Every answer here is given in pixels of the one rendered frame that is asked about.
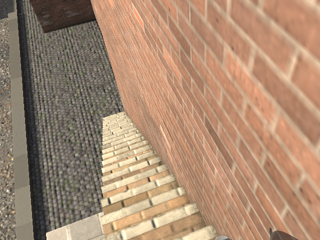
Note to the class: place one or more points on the stairs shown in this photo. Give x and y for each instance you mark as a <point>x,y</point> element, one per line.
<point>142,200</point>

